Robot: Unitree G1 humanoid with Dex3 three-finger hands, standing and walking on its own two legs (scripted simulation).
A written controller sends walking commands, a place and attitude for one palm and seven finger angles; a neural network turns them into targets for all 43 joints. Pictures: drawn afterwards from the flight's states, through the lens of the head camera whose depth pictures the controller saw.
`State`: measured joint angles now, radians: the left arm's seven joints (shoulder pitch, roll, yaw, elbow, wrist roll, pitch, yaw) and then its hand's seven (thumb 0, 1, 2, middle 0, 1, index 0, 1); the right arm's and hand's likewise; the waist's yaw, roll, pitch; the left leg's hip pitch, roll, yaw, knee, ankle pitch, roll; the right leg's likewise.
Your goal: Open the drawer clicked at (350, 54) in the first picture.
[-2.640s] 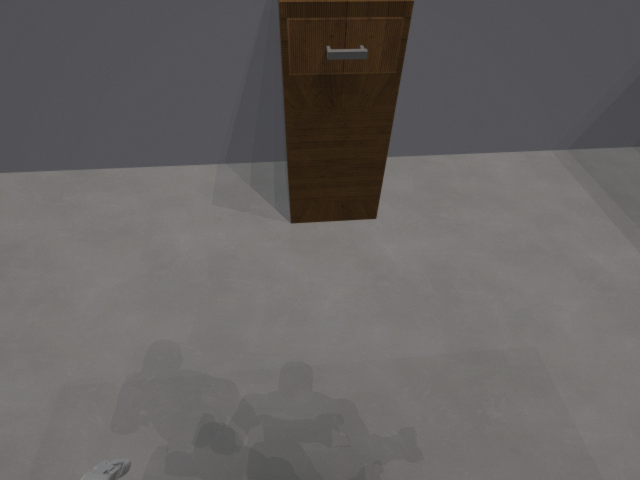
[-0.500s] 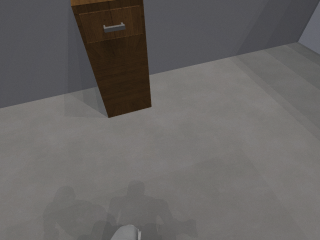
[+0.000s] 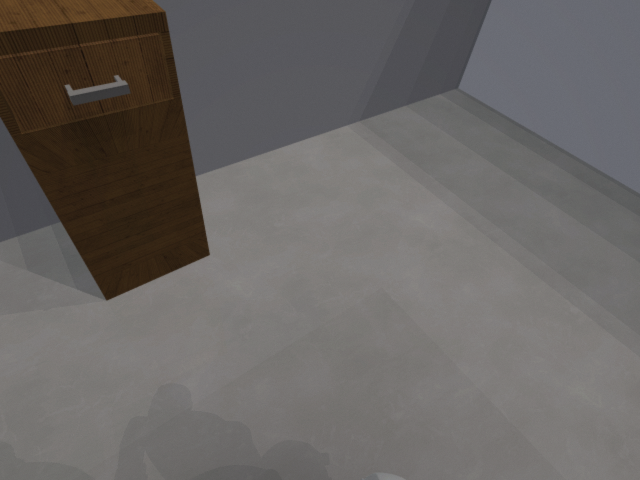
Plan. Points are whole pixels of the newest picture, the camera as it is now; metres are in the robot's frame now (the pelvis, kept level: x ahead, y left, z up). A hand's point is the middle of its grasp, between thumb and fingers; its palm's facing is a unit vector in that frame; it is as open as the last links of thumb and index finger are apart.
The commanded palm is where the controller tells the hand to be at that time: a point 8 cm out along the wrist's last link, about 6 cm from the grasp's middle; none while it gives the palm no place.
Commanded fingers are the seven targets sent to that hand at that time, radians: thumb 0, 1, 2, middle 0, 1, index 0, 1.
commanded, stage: walk to a spot facing it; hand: left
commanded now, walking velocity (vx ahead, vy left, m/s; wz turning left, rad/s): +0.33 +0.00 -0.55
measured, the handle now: (97, 88) +0.85 +0.59 +0.00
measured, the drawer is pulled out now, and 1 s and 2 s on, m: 0.00 0.00 0.00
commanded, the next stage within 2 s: turn to face it in 1.06 s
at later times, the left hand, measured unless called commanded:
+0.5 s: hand (275, 344) +0.37 +0.10 -0.18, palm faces -0.29 -0.94 -0.16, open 7.4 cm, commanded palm none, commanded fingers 0.00 0.90 0.90 -0.20 -0.30 -0.20 -0.30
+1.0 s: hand (255, 297) +0.47 +0.15 -0.19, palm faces -0.38 -0.91 -0.18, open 7.4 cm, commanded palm none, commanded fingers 0.00 0.90 0.90 -0.20 -0.30 -0.20 -0.30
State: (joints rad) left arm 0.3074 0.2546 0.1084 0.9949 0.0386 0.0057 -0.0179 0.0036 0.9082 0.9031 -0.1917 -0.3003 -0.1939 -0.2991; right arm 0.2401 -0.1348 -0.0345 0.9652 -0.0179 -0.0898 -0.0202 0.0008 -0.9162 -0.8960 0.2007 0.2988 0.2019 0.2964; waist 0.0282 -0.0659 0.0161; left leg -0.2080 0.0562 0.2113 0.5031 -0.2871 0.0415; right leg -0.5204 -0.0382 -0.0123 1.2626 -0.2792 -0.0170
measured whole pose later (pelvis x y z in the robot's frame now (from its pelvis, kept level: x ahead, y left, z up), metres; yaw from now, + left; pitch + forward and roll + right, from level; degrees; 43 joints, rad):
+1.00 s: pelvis +0.42 -0.03 -0.01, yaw -31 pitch -1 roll +0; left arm 0.39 0.21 0.08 1.04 0.02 0.00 0.00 0.00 0.91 0.90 -0.20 -0.30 -0.20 -0.30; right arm 0.06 -0.15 0.00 0.88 -0.02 -0.06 0.00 0.01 -0.90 -0.90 0.20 0.30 0.20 0.30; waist 0.08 -0.06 0.06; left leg -0.32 0.08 0.18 0.62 -0.28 0.03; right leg -0.37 0.03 0.02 1.13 -0.51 0.00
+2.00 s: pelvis +0.46 -0.05 +0.00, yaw -17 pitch +1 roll -1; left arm 0.19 0.25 0.10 0.94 0.02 0.07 0.02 0.00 0.91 0.90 -0.19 -0.30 -0.19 -0.30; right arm 0.22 -0.22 -0.07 0.93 -0.03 0.02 0.00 0.01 -0.90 -0.90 0.20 0.30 0.20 0.30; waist -0.02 -0.01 0.04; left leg -0.34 -0.02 0.02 0.49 -0.17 0.05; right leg -0.45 -0.07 -0.02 0.98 -0.40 0.08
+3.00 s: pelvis +0.40 -0.07 +0.00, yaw +20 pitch +0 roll +0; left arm 0.11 0.24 0.07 0.86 0.01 0.05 0.02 0.00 0.91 0.90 -0.19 -0.30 -0.20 -0.30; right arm 0.22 -0.23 -0.06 0.93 -0.03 0.05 0.01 0.01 -0.90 -0.90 0.20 0.30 0.20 0.30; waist -0.04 0.02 0.06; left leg -0.30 -0.07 -0.11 0.52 -0.22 0.02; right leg -0.35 -0.04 0.00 0.73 -0.40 0.08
